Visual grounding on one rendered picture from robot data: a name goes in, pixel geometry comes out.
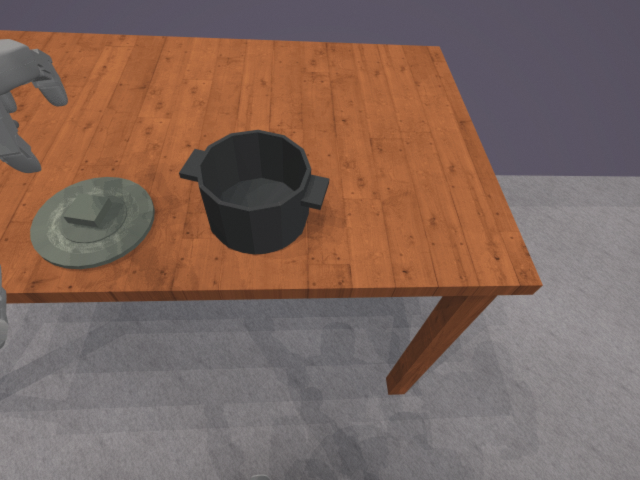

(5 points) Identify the left robot hand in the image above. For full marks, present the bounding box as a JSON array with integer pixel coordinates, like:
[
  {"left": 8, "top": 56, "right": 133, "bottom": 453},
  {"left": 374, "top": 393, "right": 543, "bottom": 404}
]
[{"left": 0, "top": 39, "right": 68, "bottom": 173}]

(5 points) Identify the pot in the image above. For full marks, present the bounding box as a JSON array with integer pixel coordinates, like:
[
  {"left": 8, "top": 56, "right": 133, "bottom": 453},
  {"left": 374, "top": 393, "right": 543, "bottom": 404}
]
[{"left": 179, "top": 130, "right": 329, "bottom": 254}]

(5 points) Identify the table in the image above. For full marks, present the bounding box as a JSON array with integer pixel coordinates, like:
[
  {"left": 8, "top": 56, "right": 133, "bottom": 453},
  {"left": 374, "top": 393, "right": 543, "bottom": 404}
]
[{"left": 0, "top": 30, "right": 543, "bottom": 395}]

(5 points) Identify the lid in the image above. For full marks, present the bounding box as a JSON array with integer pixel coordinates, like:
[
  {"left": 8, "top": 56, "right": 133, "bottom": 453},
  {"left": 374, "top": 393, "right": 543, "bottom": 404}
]
[{"left": 30, "top": 177, "right": 155, "bottom": 269}]

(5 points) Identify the knob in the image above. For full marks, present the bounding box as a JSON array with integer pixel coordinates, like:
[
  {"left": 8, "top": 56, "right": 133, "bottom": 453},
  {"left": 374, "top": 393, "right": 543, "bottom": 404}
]
[{"left": 63, "top": 193, "right": 112, "bottom": 227}]

